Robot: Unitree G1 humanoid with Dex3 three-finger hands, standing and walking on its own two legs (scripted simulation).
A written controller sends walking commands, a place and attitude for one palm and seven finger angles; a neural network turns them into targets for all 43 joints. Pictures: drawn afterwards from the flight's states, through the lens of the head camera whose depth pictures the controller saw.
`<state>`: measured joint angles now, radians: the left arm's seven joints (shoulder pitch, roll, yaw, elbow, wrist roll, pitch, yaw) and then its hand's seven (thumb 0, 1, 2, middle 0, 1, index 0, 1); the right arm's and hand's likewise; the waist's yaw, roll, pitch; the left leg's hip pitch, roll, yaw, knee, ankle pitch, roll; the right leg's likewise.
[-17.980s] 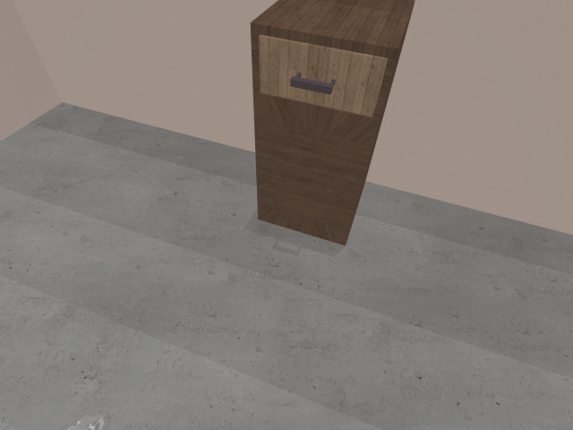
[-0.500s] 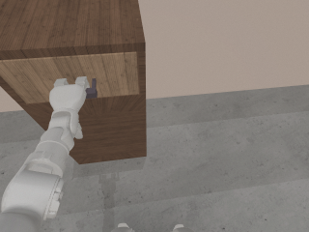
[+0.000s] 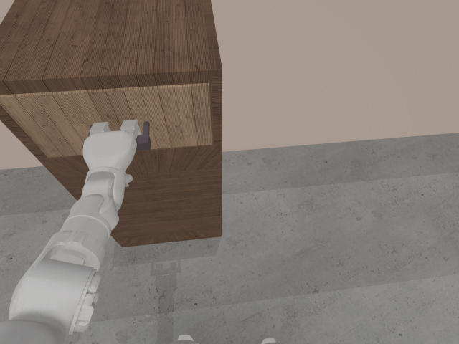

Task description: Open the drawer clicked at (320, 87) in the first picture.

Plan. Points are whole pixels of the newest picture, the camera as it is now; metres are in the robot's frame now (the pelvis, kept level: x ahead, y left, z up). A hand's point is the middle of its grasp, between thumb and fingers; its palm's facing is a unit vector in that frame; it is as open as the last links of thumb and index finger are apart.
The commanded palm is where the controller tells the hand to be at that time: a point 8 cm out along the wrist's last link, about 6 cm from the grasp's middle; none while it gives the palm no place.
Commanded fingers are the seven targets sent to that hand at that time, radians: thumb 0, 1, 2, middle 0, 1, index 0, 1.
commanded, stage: close the thumb around the handle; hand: left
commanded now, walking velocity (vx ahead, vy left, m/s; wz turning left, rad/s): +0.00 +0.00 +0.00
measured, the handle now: (119, 136) +0.51 +0.21 +0.02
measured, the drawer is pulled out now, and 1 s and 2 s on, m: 0.00 0.06 0.19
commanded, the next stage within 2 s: pull the drawer open in 0.30 s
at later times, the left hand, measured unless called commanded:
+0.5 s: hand (120, 169) +0.44 +0.20 +0.00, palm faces -0.04 -0.04 -1.00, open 6.0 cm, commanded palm +0.41 +0.20 +0.05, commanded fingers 0.00 0.90 0.90 -0.40 -1.35 -0.40 -1.35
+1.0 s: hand (118, 193) +0.39 +0.20 +0.00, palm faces -0.02 -0.05 -1.00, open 6.0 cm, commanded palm +0.35 +0.20 +0.05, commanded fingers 0.00 0.90 0.90 -0.40 -1.35 -0.40 -1.35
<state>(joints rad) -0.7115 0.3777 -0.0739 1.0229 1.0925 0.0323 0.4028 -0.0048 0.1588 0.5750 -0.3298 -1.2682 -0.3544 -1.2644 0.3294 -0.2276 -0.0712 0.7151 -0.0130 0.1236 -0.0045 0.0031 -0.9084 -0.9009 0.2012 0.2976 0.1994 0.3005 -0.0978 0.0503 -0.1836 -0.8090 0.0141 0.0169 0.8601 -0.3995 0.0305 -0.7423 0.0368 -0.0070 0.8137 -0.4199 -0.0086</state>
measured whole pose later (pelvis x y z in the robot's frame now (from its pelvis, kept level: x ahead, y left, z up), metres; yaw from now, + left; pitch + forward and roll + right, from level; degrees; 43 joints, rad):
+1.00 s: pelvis +0.01 -0.01 +0.01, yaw +0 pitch +15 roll -1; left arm -0.40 0.32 -0.10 0.75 1.09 0.04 0.42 0.00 0.71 0.80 -0.29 -1.33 -0.34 -1.28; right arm 0.25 -0.23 -0.07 0.67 0.00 0.14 -0.02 0.01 -0.91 -0.90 0.20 0.30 0.20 0.30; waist -0.05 0.05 -0.17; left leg -0.67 0.01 0.03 0.79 -0.39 0.02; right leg -0.62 0.04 0.01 0.76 -0.41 -0.01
